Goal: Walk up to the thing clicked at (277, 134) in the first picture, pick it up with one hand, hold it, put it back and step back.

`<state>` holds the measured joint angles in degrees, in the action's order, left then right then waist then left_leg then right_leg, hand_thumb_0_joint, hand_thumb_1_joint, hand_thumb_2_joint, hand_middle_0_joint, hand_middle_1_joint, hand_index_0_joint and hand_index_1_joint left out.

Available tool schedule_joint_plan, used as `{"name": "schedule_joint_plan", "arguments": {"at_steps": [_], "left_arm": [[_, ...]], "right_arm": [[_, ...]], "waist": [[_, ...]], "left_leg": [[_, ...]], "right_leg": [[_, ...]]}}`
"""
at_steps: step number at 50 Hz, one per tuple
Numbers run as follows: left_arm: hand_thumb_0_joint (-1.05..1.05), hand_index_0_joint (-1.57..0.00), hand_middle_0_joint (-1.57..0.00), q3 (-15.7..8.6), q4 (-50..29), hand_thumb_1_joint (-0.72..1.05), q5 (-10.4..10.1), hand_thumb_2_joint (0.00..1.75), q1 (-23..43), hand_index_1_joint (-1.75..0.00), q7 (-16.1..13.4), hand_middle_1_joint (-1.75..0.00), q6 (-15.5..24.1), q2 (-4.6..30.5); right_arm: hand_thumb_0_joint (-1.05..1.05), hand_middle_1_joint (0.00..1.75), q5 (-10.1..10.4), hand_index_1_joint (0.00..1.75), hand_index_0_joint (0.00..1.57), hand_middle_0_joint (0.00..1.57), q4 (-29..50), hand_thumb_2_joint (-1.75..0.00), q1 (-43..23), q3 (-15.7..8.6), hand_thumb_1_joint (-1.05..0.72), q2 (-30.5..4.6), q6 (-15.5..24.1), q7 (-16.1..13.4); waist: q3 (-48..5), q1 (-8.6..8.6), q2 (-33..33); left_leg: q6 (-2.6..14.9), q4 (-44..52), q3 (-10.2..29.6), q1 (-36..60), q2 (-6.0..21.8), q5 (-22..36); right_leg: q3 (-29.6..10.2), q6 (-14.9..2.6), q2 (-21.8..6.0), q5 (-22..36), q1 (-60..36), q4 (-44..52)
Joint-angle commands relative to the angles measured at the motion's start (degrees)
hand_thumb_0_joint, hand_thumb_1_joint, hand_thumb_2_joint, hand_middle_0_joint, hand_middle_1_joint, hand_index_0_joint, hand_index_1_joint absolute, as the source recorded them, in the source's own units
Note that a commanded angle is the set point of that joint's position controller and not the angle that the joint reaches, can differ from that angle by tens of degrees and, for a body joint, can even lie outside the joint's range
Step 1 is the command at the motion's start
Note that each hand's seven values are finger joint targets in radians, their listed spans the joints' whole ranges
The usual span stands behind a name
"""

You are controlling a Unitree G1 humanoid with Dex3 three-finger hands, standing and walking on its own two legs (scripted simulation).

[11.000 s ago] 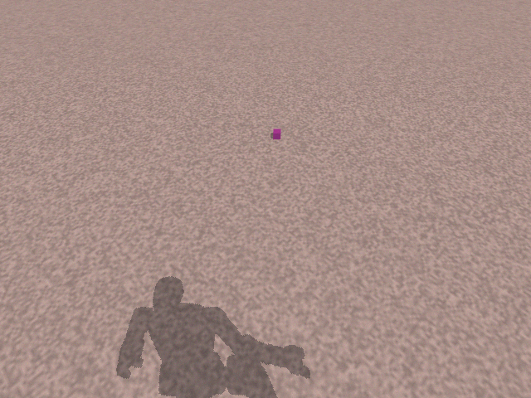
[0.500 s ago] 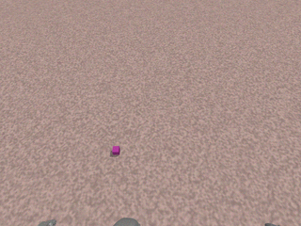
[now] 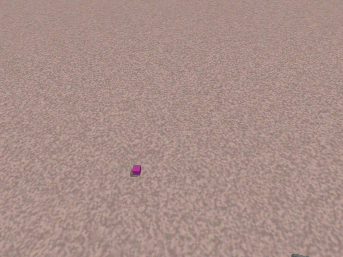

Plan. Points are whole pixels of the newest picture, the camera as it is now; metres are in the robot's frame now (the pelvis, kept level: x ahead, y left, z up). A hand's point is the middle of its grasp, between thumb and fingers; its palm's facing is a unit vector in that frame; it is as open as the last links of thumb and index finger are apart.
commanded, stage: walk up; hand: left
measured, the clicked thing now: (136, 169) +0.77 +0.28 -0.74
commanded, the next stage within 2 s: stand in 1.08 s
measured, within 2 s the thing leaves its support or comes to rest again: neither
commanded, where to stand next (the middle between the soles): +0.38 +0.04 m, yaw -2 degrees
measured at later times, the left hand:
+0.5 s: hand out of the picture +0.09 +0.29 -0.14, palm faces -0.01 -0.91 -0.41, open 7.3 cm
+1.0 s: hand (67, 253) +0.17 +0.29 -0.13, palm faces -0.01 -0.94 -0.34, open 7.3 cm
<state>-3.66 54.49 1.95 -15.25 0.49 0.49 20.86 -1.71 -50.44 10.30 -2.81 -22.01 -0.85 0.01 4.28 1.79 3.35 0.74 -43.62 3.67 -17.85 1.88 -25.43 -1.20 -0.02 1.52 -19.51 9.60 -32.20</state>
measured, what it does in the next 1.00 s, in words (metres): steps on the spot: left foot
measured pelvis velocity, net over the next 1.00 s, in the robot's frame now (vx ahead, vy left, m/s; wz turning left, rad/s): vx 0.05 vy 0.04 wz -0.01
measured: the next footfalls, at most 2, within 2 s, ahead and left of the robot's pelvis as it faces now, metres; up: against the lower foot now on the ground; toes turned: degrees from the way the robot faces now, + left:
left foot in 0.22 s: +0.08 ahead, +0.16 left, +0.00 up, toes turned +0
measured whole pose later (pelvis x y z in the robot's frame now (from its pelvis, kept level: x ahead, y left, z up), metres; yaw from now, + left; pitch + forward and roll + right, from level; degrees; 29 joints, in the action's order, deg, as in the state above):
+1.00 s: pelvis +0.05 +0.04 +0.01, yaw -1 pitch -2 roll +0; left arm -1.2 60.3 0.1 -3.0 -0.1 1.0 20.8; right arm -0.7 -61.6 4.2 -1.3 -19.4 0.6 0.2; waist 4.0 0.0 -0.9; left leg -0.2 -25.2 -0.3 -8.8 0.6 -14.4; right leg -0.1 1.0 -1.1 -14.8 7.4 -24.3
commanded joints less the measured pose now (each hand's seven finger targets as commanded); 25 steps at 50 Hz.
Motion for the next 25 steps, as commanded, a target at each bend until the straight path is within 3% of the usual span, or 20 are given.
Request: {"name": "schedule_joint_plan", "arguments": {"at_steps": [1,3,6,8,10,11,12,13,14,15,16,17,20,22,23,24,25], "left_arm": [[0.0,-0.2,-0.2,-4.23,-5.53,0.9,-0.09,0.9,4.63,-0.3,-1.12,-0.3,3.25,16.94],[0.0,-0.2,-0.2,-3.89,-4.54,0.9,-0.35,0.9,2.81,-0.3,-1.41,-0.3,3.81,15.98],[0.0,-0.2,-0.2,-3.77,-4.59,0.9,-0.31,0.9,1.18,-0.3,-1.26,-0.3,3.73,16.86],[0.0,-0.2,-0.2,-3.33,-5.12,0.9,-0.74,0.9,3.43,-0.3,-1.26,-0.3,3.3,16.65],[0.0,-0.2,-0.2,-2.64,-5.62,0.9,-1.35,0.9,4.58,-0.3,-1.25,-0.3,2.71,15.87],[0.0,-0.2,-0.2,-1.87,-6.11,0.9,-1.38,0.9,4.29,-0.3,-1.27,-0.3,2.47,14.15],[0.0,-0.2,-0.2,-1.12,-6.52,0.9,-1.74,0.9,2.69,-0.3,-1.31,-0.3,2.45,11.62],[0.0,-0.2,-0.2,-0.65,-6.05,0.9,-2.5,0.9,2.63,-0.3,-1.69,-0.3,2.08,10.18],[0.0,-0.2,-0.2,-1.89,-4.88,0.9,-1.66,0.9,3.15,-0.3,-2.14,-0.3,1.69,14.4],[0.0,-0.2,-0.2,-1.9,-4.36,0.9,-1.83,0.9,2.51,-0.3,-1.84,-0.3,1.72,14.91],[0.0,-0.2,-0.2,-1.81,-4.01,0.9,-1.68,0.9,1.5,-0.3,-1.47,-0.3,1.9,14.18],[0.0,-0.2,-0.2,-1.82,-3.45,0.9,-1.62,0.9,0.7,-0.3,-1.2,-0.3,2.16,13.65],[0.0,-0.2,-0.2,-1.81,-2.12,0.9,-1.58,0.9,-0.53,-0.3,-0.74,-0.3,2.46,11.87],[0.0,-0.2,-0.2,-1.82,-0.69,0.9,-1.08,0.9,-2.27,-0.3,-1.31,-0.3,2.86,10.74],[0.0,-0.2,-0.2,-2.27,0.17,0.9,-0.73,0.9,-2.97,-0.3,-1.73,-0.3,3.05,11.74],[0.0,-0.2,-0.2,-2.9,0.17,0.9,-0.17,0.9,-2.96,-0.3,-2.11,-0.3,3.33,14.26],[0.0,-0.2,-0.2,-3.25,-0.81,0.9,-0.03,0.9,-0.34,-0.3,-2.25,-0.3,3.68,17.14]], "right_arm": [[0.0,0.3,0.58,0.3,0.2,0.2,3.91,-0.9,-1.82,-3.5,-0.9,-11.89,1.55,0.22],[0.0,0.3,0.41,0.3,0.2,0.2,3.28,-0.9,-2.49,-3.16,-0.9,-10.14,1.66,0.65],[0.0,0.3,0.03,0.3,0.2,0.2,3.6,-0.9,-3.14,-3.16,-0.9,-9.51,1.94,1.16],[0.0,0.3,-0.05,0.3,0.2,0.2,2.54,-0.9,-2.12,-3.52,-0.9,-9.19,2.09,1.38],[0.0,0.3,-0.06,0.3,0.2,0.2,0.89,-0.9,0.97,-3.92,-0.9,-8.87,2.37,1.38],[0.0,0.3,-0.36,0.3,0.2,0.2,0.06,-0.9,3.39,-4.66,-0.9,-10.25,2.61,1.08],[0.0,0.3,-0.66,0.3,0.2,0.2,-0.35,-0.9,5.18,-5.58,-0.9,-13.3,2.87,0.78],[0.0,0.3,-0.32,0.3,0.2,0.2,0.68,-0.9,3.72,-5.78,-0.9,-16.21,2.93,0.79],[0.0,0.3,-0.26,0.3,0.2,0.2,0.63,-0.9,2.93,-6.61,-0.9,-18.84,2.63,1.0],[0.0,0.3,-0.29,0.3,0.2,0.2,0.89,-0.9,0.63,-6.21,-0.9,-17.3,2.32,0.99],[0.0,0.3,-0.53,0.3,0.2,0.2,1.39,-0.9,-1.23,-5.33,-0.9,-15.17,2.23,1.07],[0.0,0.3,-0.63,0.3,0.2,0.2,1.9,-0.9,-2.84,-4.61,-0.9,-13.67,2.35,1.0],[0.0,0.3,-0.39,0.3,0.2,0.2,1.19,-0.9,-3.82,-4.23,-0.9,-13.45,2.49,0.91],[0.0,0.3,0.59,0.3,0.2,0.2,1.52,-0.9,-5.18,-3.21,-0.9,-11.74,1.9,0.85],[0.0,0.3,1.28,0.3,0.2,0.2,1.62,-0.9,-5.92,-2.36,-0.9,-9.76,1.73,0.73],[0.0,0.3,1.88,0.3,0.2,0.2,1.99,-0.9,-5.44,-1.51,-0.9,-7.52,1.79,0.55],[0.0,0.3,2.02,0.3,0.2,0.2,1.83,-0.9,-4.76,-0.95,-0.9,-5.68,1.67,0.47]], "waist": [[4.06,-0.83,-10.01],[2.42,-0.12,-12.4],[0.51,0.55,-13.8],[-0.38,-0.62,-14.2],[-2.81,-2.77,-12.56],[-4.52,-4.15,-9.34],[-7.34,-4.45,0.23],[-7.68,-3.75,7.24],[-5.49,-4.48,6.92],[-2.47,-2.83,5.15],[-1.48,-1.96,5.45],[-0.57,-1.41,6.38],[-1.25,-0.77,7.94],[-3.82,0.96,5.71],[-5.14,1.92,2.88],[-5.77,1.85,-3.53],[-4.32,0.58,-9.64]], "left_leg": [[0.1,-5.41,2.87,-9.36,1.3,-4.2],[-0.17,-3.4,1.82,-9.64,0.45,-0.6],[-0.42,2.79,-1.77,-4.85,0.14,0.91],[-0.51,8.15,-4.3,0.44,-0.67,3.96],[-0.22,17.43,-5.93,8.24,-2.17,12.09],[0.79,19.8,-3.64,13.88,-1.32,15.13],[3.47,22.91,6.9,19.55,6.36,15.86],[9.3,27.42,20.19,16.61,15.72,5.81],[14.55,29.37,24.35,8.43,19.43,-5.34],[14.53,29.96,21.4,5.11,18.26,-9.28],[12.5,29.6,16.26,4.93,14.92,-8.19],[10.85,28.29,13.57,5.1,12.91,-4.34],[8.63,24.33,8.39,1.81,10.0,5.97],[6.33,17.67,4.31,1.13,8.33,13.27],[4.52,13.72,2.67,-1.04,7.15,16.01],[2.07,7.59,0.47,-4.26,4.32,16.07],[-0.74,4.39,-1.57,-7.96,-0.88,6.39]], "right_leg": [[-21.84,-12.0,-18.86,-1.1,2.77,16.02],[-15.95,-10.02,-15.7,8.53,-0.86,14.22],[-12.07,-9.56,-15.15,18.95,-0.31,11.15],[-8.55,-8.64,-13.92,19.4,2.63,9.13],[-5.23,-6.52,-11.85,22.06,4.56,3.03],[-3.93,-4.86,-9.88,20.0,7.94,-2.36],[-0.7,-2.62,-4.84,13.09,13.23,-11.57],[3.9,-1.38,0.52,-8.3,16.98,-16.04],[-1.01,-1.67,-2.28,-16.91,14.18,-21.74],[-1.54,-1.76,-3.55,-16.64,13.24,-21.04],[-1.48,-1.97,-3.71,-15.69,13.16,-18.06],[-1.11,-1.93,-4.15,-13.32,13.41,-15.23],[2.56,-1.21,-2.79,-5.13,6.03,-4.23],[4.19,-1.31,-1.11,4.19,-1.57,7.92],[1.8,-1.51,-1.97,8.3,-5.84,9.46],[-7.63,-3.06,-7.26,9.66,-8.2,12.09],[-20.21,-6.68,-15.6,7.87,-5.84,15.8]]}}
